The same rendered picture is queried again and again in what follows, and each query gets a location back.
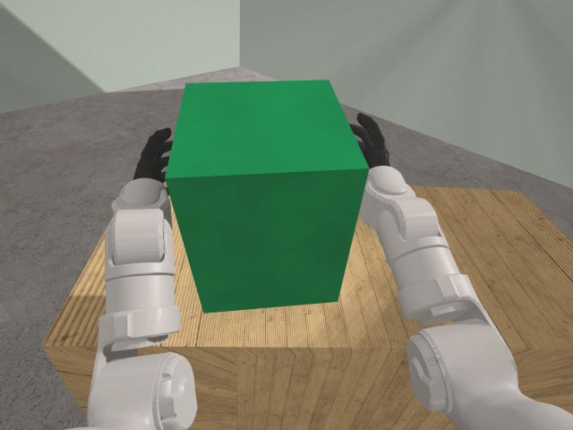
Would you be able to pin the robot left hand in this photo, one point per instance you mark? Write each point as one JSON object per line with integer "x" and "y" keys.
{"x": 151, "y": 163}

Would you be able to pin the right robot forearm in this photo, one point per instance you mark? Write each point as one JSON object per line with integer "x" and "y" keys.
{"x": 431, "y": 288}

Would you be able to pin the robot right upper arm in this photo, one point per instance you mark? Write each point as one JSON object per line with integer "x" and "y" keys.
{"x": 463, "y": 370}

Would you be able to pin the left robot forearm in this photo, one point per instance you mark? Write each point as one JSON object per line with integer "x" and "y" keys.
{"x": 139, "y": 270}

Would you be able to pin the carton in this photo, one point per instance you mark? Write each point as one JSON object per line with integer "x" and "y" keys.
{"x": 266, "y": 180}

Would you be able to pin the robot right hand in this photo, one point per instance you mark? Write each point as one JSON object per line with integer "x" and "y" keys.
{"x": 374, "y": 147}

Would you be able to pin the robot left upper arm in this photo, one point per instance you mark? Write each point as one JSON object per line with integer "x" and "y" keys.
{"x": 153, "y": 392}

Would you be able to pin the pedestal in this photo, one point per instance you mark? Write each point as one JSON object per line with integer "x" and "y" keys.
{"x": 343, "y": 365}

